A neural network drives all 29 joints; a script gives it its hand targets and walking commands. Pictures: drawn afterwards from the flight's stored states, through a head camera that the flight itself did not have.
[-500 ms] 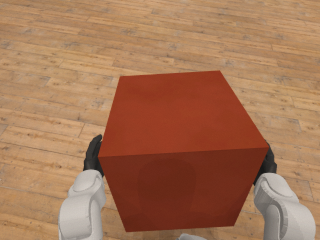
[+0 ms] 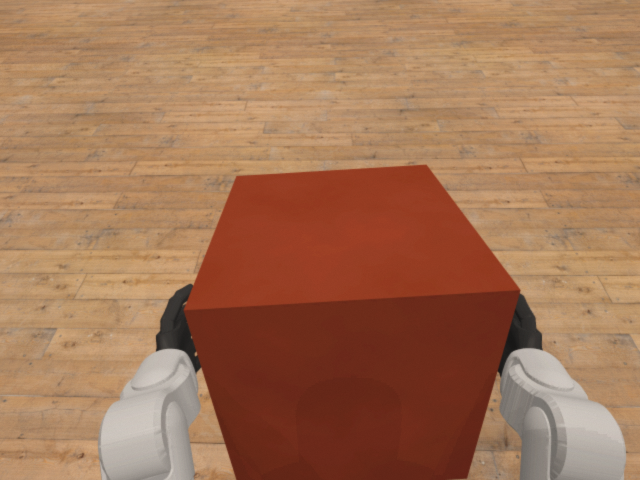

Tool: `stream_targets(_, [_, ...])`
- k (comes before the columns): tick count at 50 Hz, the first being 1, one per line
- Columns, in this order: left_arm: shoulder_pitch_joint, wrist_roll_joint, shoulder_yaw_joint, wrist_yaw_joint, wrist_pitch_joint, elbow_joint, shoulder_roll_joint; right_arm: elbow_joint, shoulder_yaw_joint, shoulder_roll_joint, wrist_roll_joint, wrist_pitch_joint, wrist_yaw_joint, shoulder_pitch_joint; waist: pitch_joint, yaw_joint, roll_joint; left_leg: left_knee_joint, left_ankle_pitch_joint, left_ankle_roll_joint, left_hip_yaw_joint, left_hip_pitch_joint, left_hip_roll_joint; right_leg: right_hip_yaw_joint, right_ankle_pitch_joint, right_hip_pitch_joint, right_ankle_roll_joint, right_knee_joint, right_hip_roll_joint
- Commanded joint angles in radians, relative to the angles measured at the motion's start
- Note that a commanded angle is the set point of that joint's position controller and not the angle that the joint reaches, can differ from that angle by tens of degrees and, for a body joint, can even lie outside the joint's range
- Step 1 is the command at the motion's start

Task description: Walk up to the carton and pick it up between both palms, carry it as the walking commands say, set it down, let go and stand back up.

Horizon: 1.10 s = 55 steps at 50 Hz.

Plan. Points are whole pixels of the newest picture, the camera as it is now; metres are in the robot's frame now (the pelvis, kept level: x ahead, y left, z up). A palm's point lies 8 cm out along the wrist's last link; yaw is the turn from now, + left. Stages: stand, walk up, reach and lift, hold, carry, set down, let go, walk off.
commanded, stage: carry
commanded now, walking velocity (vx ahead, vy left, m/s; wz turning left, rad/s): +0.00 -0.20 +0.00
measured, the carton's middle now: (341, 313) +0.34 -0.03 +0.02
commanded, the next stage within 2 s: none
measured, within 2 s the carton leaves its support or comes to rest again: neither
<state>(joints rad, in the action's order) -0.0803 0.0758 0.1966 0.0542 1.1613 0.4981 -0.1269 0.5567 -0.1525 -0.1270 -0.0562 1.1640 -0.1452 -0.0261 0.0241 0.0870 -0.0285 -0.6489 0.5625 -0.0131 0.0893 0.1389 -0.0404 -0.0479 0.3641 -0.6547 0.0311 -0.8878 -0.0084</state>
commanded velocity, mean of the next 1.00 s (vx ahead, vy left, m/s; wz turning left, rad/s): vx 0.00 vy -0.20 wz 0.00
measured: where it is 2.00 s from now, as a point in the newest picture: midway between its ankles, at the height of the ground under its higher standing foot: (400, 267)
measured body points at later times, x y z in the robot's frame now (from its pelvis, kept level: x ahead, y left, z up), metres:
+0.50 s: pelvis +0.25 -0.06 +0.00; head +0.27 -0.06 +0.44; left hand +0.51 +0.13 +0.10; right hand +0.52 -0.23 +0.09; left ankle +0.11 +0.03 -0.71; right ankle +0.22 -0.18 -0.69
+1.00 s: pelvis +0.51 -0.13 +0.00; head +0.55 -0.14 +0.45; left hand +0.77 +0.05 +0.09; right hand +0.77 -0.31 +0.07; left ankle +0.43 -0.02 -0.71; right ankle +0.47 -0.26 -0.68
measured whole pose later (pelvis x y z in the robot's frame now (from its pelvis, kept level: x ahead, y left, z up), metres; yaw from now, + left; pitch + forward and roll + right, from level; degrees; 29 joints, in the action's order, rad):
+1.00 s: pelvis +0.51 -0.13 +0.00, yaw +0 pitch +4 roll -1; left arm -0.05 0.09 0.20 0.07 1.22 0.59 -0.13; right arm 0.58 -0.11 -0.13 -0.08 1.21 -0.14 -0.03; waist 0.00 0.00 -0.05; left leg -0.72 0.51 0.01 0.14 0.27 -0.10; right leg -0.05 0.59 -0.44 0.00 -0.94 -0.02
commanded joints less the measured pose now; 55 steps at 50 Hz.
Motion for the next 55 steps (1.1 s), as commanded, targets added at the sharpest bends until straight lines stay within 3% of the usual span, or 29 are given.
stream_targets(1, [-0.407, -0.296, -0.761, -0.087, -0.008, 0.211, -0.730, 0.194, 0.806, -0.735, 0.439, 0.010, 0.249, -0.590, 0.398, -0.093, -0.229, -0.182, -1.547, 0.007, -0.020, -0.024, -0.149, -0.182, -0.346, 0.459, 0.056, 0.335, 0.122])
stream_targets(2, [-0.413, -0.289, -0.762, -0.080, 0.002, 0.210, -0.716, 0.189, 0.795, -0.709, 0.436, 0.018, 0.248, -0.589, 0.441, -0.102, -0.165, -0.320, -1.365, 0.046, 0.004, 0.046, -0.110, -0.112, -0.637, 0.587, 0.101, 0.344, 0.070])
stream_targets(4, [-0.403, -0.269, -0.740, -0.078, 0.024, 0.131, -0.663, 0.135, 0.768, -0.670, 0.399, 0.041, 0.249, -0.592, 0.535, -0.106, 0.272, -0.754, 0.049, 0.100, -0.007, 0.376, 0.102, 0.302, -1.730, 0.932, 0.328, 0.280, -0.298])
stream_targets(5, [-0.395, -0.274, -0.752, -0.080, 0.035, 0.111, -0.660, 0.110, 0.758, -0.664, 0.388, 0.048, 0.243, -0.561, 0.527, -0.100, 0.245, -0.783, 0.116, 0.090, -0.079, 0.391, 0.052, 0.342, -1.672, 0.882, 0.358, 0.285, -0.348])
stream_targets(8, [-0.365, -0.322, -0.801, -0.092, 0.075, 0.163, -0.748, 0.164, 0.762, -0.718, 0.413, 0.072, 0.242, -0.551, 0.409, -0.085, 0.049, -0.517, 0.117, 0.068, -0.107, 0.339, -0.046, 0.269, -1.145, 0.612, 0.253, 0.305, -0.304])
stream_targets(9, [-0.397, -0.315, -0.789, -0.098, 0.078, 0.138, -0.746, 0.114, 0.736, -0.723, 0.394, 0.072, 0.246, -0.581, 0.373, -0.080, 0.073, -0.376, 0.105, 0.064, -0.078, 0.299, -0.049, 0.223, -1.067, 0.528, 0.223, 0.294, -0.265])
stream_targets(12, [-0.506, -0.363, -0.837, -0.108, 0.066, 0.194, -0.781, 0.077, 0.694, -0.757, 0.353, 0.055, 0.238, -0.547, 0.436, -0.052, 0.145, 0.040, -0.120, 0.033, -0.027, 0.101, -0.010, 0.138, -0.990, 0.488, 0.164, 0.238, -0.202])
stream_targets(13, [-0.520, -0.384, -0.863, -0.114, 0.063, 0.225, -0.798, 0.095, 0.691, -0.766, 0.352, 0.047, 0.232, -0.531, 0.432, -0.042, 0.019, 0.112, -0.555, -0.006, -0.117, -0.018, -0.103, 0.061, -0.769, 0.366, 0.107, 0.144, -0.145])
stream_targets(14, [-0.529, -0.403, -0.893, -0.120, 0.065, 0.267, -0.824, 0.116, 0.700, -0.781, 0.359, 0.042, 0.227, -0.511, 0.447, -0.048, -0.262, 0.146, -1.246, -0.099, -0.399, -0.175, -0.335, -0.011, -0.165, 0.169, 0.030, -0.008, -0.025])
stream_targets(15, [-0.541, -0.408, -0.900, -0.126, 0.065, 0.272, -0.831, 0.118, 0.704, -0.797, 0.351, 0.041, 0.222, -0.481, 0.458, -0.057, -0.311, 0.122, -1.560, -0.151, -0.430, -0.284, -0.394, 0.018, 0.196, 0.097, 0.007, -0.081, 0.001])
stream_targets(22, [-0.491, -0.404, -0.875, -0.131, 0.057, 0.232, -0.792, 0.190, 0.734, -0.746, 0.328, 0.025, 0.201, -0.491, 0.281, -0.040, -0.149, 0.023, -1.693, -0.101, -0.275, -0.410, -0.302, -0.089, 0.150, -0.081, -0.002, -0.007, 0.042])
stream_targets(26, [-0.365, -0.375, -0.838, -0.120, 0.078, 0.185, -0.758, 0.211, 0.758, -0.705, 0.337, 0.056, 0.189, -0.455, 0.372, -0.086, -0.139, -0.240, -1.898, 0.009, -0.080, -0.168, -0.201, -0.195, -0.117, 0.386, 0.018, 0.346, 0.107])
stream_targets(27, [-0.310, -0.362, -0.822, -0.115, 0.085, 0.164, -0.736, 0.217, 0.763, -0.678, 0.342, 0.069, 0.189, -0.441, 0.444, -0.109, 0.024, -0.467, -1.562, 0.064, 0.002, 0.051, -0.151, -0.108, -0.726, 0.682, 0.069, 0.373, 0.041])
stream_targets(28, [-0.294, -0.351, -0.801, -0.110, 0.088, 0.134, -0.715, 0.209, 0.764, -0.679, 0.343, 0.080, 0.195, -0.468, 0.472, -0.130, 0.313, -0.735, -0.518, 0.114, 0.075, 0.418, 0.002, 0.089, -1.591, 1.007, 0.209, 0.266, -0.153])
stream_targets(29, [-0.313, -0.338, -0.802, -0.104, 0.090, 0.102, -0.730, 0.199, 0.774, -0.684, 0.353, 0.089, 0.207, -0.487, 0.426, -0.110, 0.481, -0.819, 0.227, 0.107, 0.026, 0.668, 0.085, 0.250, -1.964, 1.094, 0.315, 0.220, -0.260])
stream_targets(30, [-0.285, -0.320, -0.799, -0.100, 0.095, 0.076, -0.756, 0.228, 0.796, -0.689, 0.383, 0.093, 0.217, -0.527, 0.340, -0.112, 0.383, -0.794, 0.306, 0.079, -0.058, 0.723, 0.033, 0.300, -1.738, 0.985, 0.325, 0.251, -0.302])
stream_targets(32, [-0.331, -0.297, -0.778, -0.099, 0.097, 0.124, -0.750, 0.221, 0.808, -0.707, 0.411, 0.093, 0.228, -0.599, 0.112, -0.099, 0.090, -0.584, 0.304, 0.061, -0.016, 0.763, -0.020, 0.246, -1.408, 0.791, 0.226, 0.307, -0.277])
stream_targets(37, [-0.506, -0.332, -0.837, -0.100, 0.060, 0.253, -0.717, 0.110, 0.746, -0.749, 0.365, 0.059, 0.231, -0.551, 0.298, -0.054, 0.100, -0.037, -0.300, 0.019, 0.108, 0.183, 0.058, -0.050, -1.400, 0.571, 0.088, 0.113, -0.148])
stream_targets(38, [-0.527, -0.335, -0.849, -0.102, 0.063, 0.257, -0.715, 0.092, 0.730, -0.763, 0.353, 0.054, 0.230, -0.525, 0.390, -0.020, -0.005, 0.091, -0.663, -0.058, -0.036, -0.019, -0.044, -0.078, -1.096, 0.468, 0.033, -0.096, -0.114])
stream_targets(39, [-0.500, -0.345, -0.878, -0.107, 0.069, 0.280, -0.761, 0.132, 0.740, -0.771, 0.368, 0.050, 0.220, -0.525, 0.423, -0.049, -0.376, 0.195, -1.425, -0.198, -0.480, -0.187, -0.351, -0.095, -0.213, 0.260, -0.047, -0.351, 0.072])
stream_targets(40, [-0.509, -0.347, -0.874, -0.117, 0.068, 0.294, -0.757, 0.123, 0.742, -0.786, 0.362, 0.047, 0.212, -0.504, 0.493, -0.063, -0.380, 0.183, -1.642, -0.286, -0.619, -0.237, -0.423, 0.077, 0.171, 0.281, -0.056, -0.449, 0.088])
stream_targets(41, [-0.474, -0.370, -0.872, -0.127, 0.079, 0.266, -0.774, 0.122, 0.739, -0.782, 0.339, 0.045, 0.207, -0.461, 0.397, -0.049, -0.276, 0.156, -1.528, -0.296, -0.566, -0.188, -0.397, 0.112, 0.200, 0.223, -0.045, -0.504, 0.031])
stream_targets(43, [-0.480, -0.399, -0.873, -0.136, 0.079, 0.217, -0.811, 0.168, 0.729, -0.766, 0.324, 0.034, 0.200, -0.499, 0.256, -0.049, -0.116, 0.172, -1.347, -0.179, -0.446, -0.225, -0.360, 0.106, 0.180, 0.051, -0.031, -0.339, -0.033])
stream_targets(47, [-0.445, -0.385, -0.832, -0.152, 0.049, 0.204, -0.802, 0.200, 0.778, -0.793, 0.333, 0.017, 0.202, -0.502, 0.278, -0.049, -0.128, 0.044, -1.575, -0.142, -0.301, -0.364, -0.375, 0.017, 0.291, -0.040, -0.034, -0.043, -0.042])
stream_targets(51, [-0.350, -0.395, -0.850, -0.140, 0.036, 0.259, -0.831, 0.305, 0.840, -0.797, 0.372, 0.021, 0.198, -0.496, 0.414, -0.088, -0.124, -0.191, -1.498, 0.000, -0.017, -0.157, -0.213, -0.159, -0.170, 0.447, -0.009, 0.426, 0.083])
stream_targets(52, [-0.329, -0.392, -0.843, -0.137, 0.042, 0.243, -0.814, 0.299, 0.831, -0.770, 0.372, 0.030, 0.197, -0.485, 0.472, -0.098, -0.002, -0.292, -1.160, 0.055, 0.016, 0.026, -0.158, -0.091, -0.647, 0.671, 0.037, 0.389, 0.016])
stream_targets(53, [-0.313, -0.386, -0.836, -0.131, 0.043, 0.240, -0.787, 0.302, 0.831, -0.754, 0.374, 0.039, 0.199, -0.493, 0.516, -0.105, 0.280, -0.488, -0.418, 0.108, 0.051, 0.268, -0.044, 0.095, -1.441, 0.885, 0.142, 0.280, -0.182])
stream_targets(54, [-0.313, -0.370, -0.836, -0.124, 0.050, 0.220, -0.768, 0.300, 0.844, -0.726, 0.375, 0.053, 0.205, -0.495, 0.490, -0.087, 0.391, -0.521, 0.075, 0.107, 0.017, 0.335, 0.037, 0.177, -1.792, 0.885, 0.226, 0.274, -0.273])
stream_targets(55, [-0.312, -0.345, -0.828, -0.118, 0.062, 0.191, -0.758, 0.282, 0.841, -0.709, 0.379, 0.067, 0.212, -0.508, 0.416, -0.084, 0.316, -0.431, 0.164, 0.091, 0.000, 0.372, 0.016, 0.202, -1.735, 0.821, 0.234, 0.297, -0.285])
